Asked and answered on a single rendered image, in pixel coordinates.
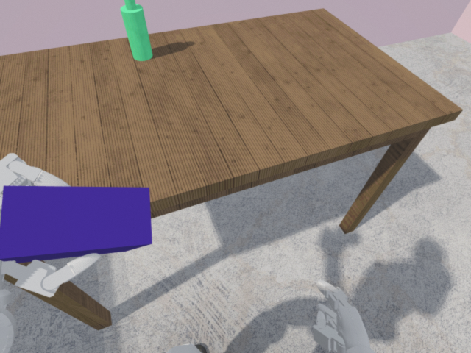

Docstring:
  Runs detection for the sponge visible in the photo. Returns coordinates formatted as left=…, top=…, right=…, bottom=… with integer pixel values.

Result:
left=0, top=186, right=152, bottom=263

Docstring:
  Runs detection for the table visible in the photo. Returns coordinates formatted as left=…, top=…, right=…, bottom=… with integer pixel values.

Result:
left=0, top=8, right=462, bottom=330

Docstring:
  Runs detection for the robot left forearm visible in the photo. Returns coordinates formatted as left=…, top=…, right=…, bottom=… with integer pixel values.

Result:
left=0, top=289, right=17, bottom=353

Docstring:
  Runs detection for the robot right hand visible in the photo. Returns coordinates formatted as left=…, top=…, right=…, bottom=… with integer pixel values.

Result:
left=313, top=279, right=371, bottom=353

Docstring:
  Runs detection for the robot left hand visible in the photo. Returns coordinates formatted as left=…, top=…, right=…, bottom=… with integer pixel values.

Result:
left=0, top=153, right=101, bottom=297

